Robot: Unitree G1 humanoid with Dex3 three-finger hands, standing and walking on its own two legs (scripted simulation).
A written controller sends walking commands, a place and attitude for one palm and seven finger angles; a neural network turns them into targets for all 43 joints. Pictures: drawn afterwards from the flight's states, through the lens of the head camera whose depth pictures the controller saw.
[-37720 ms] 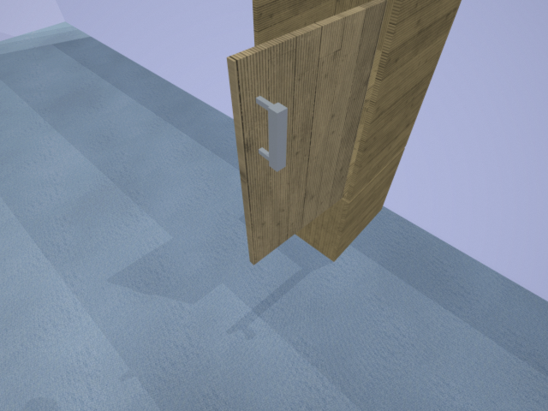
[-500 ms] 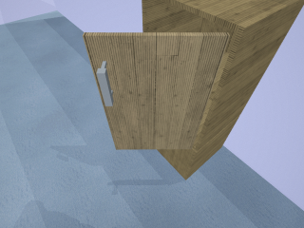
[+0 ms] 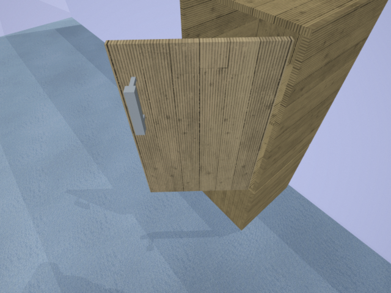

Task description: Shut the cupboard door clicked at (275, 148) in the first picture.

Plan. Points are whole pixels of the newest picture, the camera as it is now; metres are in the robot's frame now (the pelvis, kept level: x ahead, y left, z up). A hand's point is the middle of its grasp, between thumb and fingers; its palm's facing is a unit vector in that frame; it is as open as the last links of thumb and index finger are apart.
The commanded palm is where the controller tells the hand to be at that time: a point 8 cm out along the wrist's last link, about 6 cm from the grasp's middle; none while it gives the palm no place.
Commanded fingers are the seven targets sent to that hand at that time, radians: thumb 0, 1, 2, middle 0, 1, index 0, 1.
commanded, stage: look again from close up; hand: left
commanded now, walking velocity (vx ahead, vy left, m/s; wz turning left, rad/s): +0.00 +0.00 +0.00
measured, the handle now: (137, 106) +0.50 +0.16 +0.11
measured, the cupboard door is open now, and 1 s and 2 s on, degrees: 51 51 51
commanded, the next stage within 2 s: raise the hand and make a fist in 0.32 s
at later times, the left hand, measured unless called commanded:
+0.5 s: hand out of the picture +0.12 +0.19 -0.13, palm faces +0.17 -0.96 -0.23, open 7.4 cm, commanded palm +0.12 +0.23 -0.06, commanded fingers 0.00 0.90 0.90 -0.27 -0.38 -0.27 -0.38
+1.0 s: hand (111, 277) +0.16 +0.16 +0.00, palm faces +0.08 -1.00 -0.05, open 5.4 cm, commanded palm +0.13 +0.22 +0.00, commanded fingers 0.00 0.90 0.90 -0.73 -0.88 -0.73 -0.88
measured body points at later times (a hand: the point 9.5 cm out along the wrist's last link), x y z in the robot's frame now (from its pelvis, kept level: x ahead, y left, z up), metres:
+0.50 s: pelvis +0.01 -0.01 +0.00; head +0.03 +0.00 +0.44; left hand +0.11 +0.24 -0.11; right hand +0.08 -0.26 -0.13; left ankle +0.02 +0.09 -0.73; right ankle -0.02 -0.13 -0.73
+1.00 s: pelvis -0.03 -0.04 -0.08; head +0.00 -0.04 +0.37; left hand +0.15 +0.22 +0.00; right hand +0.19 -0.24 -0.14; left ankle +0.02 +0.09 -0.73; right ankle -0.02 -0.13 -0.73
